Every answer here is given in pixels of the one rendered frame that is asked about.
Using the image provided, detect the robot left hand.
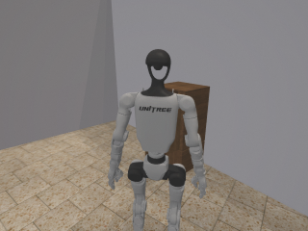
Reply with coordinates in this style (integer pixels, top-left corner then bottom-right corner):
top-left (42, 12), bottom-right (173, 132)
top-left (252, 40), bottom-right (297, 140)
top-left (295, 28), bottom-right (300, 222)
top-left (108, 167), bottom-right (124, 190)

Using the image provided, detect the humanoid robot torso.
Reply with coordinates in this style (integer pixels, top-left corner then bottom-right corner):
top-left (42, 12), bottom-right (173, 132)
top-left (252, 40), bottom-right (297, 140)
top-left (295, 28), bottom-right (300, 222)
top-left (134, 88), bottom-right (179, 181)

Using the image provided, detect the right robot upper arm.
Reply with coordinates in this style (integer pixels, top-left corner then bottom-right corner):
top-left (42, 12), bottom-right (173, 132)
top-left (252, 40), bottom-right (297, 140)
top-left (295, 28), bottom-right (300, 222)
top-left (177, 93), bottom-right (200, 147)

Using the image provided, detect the humanoid robot head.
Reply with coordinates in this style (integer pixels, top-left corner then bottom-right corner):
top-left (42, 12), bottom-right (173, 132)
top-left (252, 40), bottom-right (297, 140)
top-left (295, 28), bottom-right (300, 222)
top-left (141, 49), bottom-right (173, 97)

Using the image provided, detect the robot right hand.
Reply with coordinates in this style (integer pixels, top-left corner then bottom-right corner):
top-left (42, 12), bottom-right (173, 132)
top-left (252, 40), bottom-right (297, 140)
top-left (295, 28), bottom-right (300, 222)
top-left (191, 175), bottom-right (207, 199)

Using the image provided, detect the left robot upper arm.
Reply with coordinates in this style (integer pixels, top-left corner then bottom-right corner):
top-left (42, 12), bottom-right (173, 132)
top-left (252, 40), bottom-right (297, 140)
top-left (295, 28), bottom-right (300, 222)
top-left (113, 92), bottom-right (138, 142)

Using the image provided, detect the cupboard door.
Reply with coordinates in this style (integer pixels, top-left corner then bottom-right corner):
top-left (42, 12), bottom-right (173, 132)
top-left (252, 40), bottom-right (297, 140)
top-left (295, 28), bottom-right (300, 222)
top-left (145, 93), bottom-right (182, 156)

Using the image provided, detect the right robot forearm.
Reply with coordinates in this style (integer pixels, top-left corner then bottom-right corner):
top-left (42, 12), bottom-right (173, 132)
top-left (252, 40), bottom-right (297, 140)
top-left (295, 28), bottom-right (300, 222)
top-left (189, 134), bottom-right (206, 177)

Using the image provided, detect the left robot forearm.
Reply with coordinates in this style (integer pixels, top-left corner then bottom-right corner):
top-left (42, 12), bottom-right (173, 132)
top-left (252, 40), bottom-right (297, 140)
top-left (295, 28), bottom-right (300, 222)
top-left (109, 129), bottom-right (124, 169)

